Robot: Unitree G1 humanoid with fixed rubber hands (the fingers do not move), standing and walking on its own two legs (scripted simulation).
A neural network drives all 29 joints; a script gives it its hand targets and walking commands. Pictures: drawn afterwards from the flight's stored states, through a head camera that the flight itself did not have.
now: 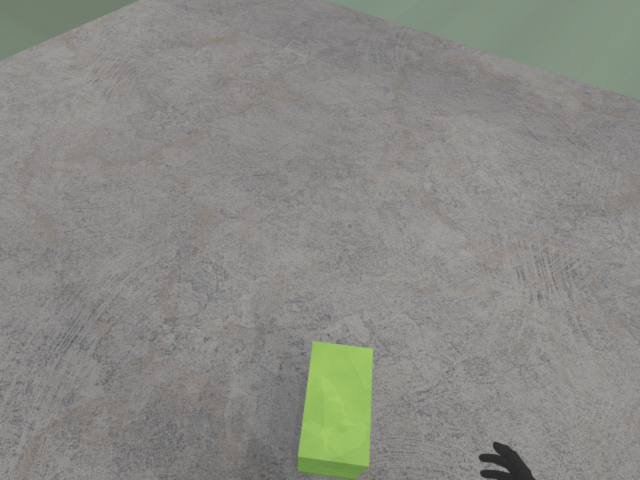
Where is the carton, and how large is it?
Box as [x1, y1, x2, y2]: [298, 341, 372, 479]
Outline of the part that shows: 313,341 298,452 298,471 354,479 368,466 372,349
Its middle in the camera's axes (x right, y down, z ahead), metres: +0.04 +0.45 +1.03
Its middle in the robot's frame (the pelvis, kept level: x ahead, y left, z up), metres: +0.36 -0.05 -0.63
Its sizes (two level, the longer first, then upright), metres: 0.265 0.155 0.271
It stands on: the floor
